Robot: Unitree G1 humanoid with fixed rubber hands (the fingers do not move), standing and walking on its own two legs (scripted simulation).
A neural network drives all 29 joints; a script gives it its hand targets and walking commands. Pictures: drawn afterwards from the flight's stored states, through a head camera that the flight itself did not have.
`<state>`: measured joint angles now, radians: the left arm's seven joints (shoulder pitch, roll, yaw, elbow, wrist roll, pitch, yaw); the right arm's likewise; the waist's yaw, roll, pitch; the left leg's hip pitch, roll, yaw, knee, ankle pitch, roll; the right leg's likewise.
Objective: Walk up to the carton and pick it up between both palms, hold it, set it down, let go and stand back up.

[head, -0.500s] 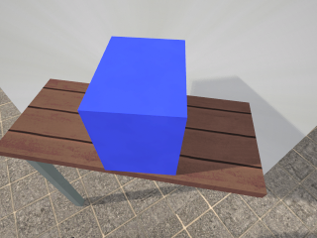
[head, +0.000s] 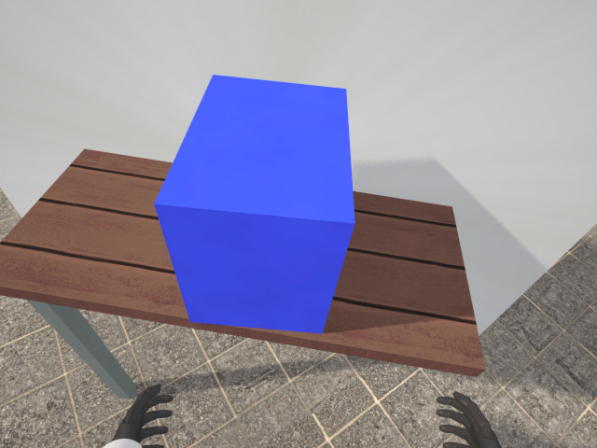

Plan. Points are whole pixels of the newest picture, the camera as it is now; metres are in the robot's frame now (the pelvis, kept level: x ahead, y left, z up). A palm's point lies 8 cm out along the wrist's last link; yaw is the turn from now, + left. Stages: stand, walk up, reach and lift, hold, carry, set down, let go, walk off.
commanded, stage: reach and lift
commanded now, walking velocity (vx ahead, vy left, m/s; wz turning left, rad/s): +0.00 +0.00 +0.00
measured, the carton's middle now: (268, 205) +0.44 +0.05 +0.06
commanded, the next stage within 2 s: none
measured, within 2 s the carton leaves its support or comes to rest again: neither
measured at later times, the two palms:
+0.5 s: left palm (111, 409) +0.17 +0.24 -0.03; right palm (463, 433) +0.14 -0.21 -0.04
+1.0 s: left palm (129, 350) +0.22 +0.22 +0.02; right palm (462, 369) +0.20 -0.20 +0.02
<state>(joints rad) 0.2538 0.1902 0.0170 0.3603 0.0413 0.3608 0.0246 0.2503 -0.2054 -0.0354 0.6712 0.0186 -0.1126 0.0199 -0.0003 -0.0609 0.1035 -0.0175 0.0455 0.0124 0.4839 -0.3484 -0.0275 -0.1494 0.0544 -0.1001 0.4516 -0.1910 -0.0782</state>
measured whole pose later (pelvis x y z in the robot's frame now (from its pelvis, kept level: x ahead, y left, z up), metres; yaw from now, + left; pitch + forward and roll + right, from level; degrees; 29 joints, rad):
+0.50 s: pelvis +0.00 +0.04 +0.01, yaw -2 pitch -7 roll -1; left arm 0.29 0.15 -0.07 0.29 -0.09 0.17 0.10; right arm 0.33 -0.21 -0.11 0.41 0.02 -0.07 0.07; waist 0.01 0.04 0.04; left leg 0.03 0.01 0.07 0.41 -0.32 0.03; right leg -0.11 0.03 -0.04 0.38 -0.15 -0.02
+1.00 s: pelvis +0.01 +0.03 +0.01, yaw -1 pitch -3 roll -1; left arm 0.26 0.17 -0.08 0.05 -0.12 0.06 0.13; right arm 0.30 -0.20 -0.06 0.14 0.19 -0.10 0.03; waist 0.01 0.00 0.05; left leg -0.01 0.02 0.05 0.36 -0.30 0.01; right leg -0.15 0.04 -0.04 0.33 -0.13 -0.04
